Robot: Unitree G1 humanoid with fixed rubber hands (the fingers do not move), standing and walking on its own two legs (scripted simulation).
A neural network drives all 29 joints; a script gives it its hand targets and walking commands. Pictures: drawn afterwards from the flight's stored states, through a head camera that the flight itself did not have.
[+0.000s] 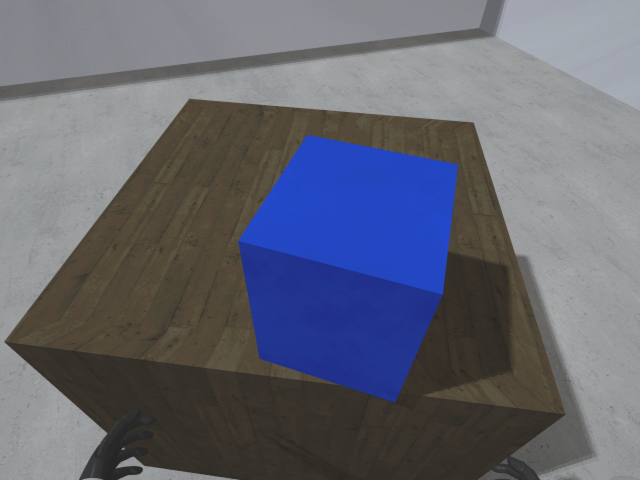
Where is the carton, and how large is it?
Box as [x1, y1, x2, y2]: [238, 135, 457, 401]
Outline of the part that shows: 307,135 238,240 259,357 391,401 395,401 442,294 457,164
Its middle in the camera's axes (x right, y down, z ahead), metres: +0.04 +0.04 +0.52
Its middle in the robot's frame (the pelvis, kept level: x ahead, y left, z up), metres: +0.37 -0.03 +0.07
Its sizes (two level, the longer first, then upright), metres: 0.210 0.200 0.250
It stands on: a pedestal, 0.69 m high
